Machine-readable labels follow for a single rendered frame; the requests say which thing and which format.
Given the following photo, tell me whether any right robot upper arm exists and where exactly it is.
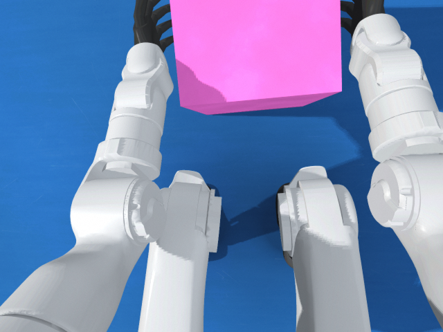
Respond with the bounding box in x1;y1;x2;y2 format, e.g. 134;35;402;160
367;154;443;330

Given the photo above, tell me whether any robot right hand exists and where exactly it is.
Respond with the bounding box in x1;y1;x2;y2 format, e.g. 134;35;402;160
341;0;385;37

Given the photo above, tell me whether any robot left hand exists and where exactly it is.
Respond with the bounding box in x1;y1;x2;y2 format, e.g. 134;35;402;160
133;0;174;53

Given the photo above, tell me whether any left robot forearm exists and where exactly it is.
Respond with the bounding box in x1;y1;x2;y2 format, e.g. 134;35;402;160
70;42;174;229

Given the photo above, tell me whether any right robot forearm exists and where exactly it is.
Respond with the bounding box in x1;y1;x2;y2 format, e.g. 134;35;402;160
349;14;443;162

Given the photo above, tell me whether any carton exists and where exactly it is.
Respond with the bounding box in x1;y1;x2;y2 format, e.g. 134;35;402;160
170;0;342;115

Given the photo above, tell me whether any left robot thigh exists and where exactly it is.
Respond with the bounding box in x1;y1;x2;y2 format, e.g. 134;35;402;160
138;182;222;332

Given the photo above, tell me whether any right robot shin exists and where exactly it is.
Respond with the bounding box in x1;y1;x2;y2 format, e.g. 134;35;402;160
287;166;359;257

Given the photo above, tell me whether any left robot upper arm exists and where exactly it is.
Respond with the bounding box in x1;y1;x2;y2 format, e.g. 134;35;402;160
0;176;167;332

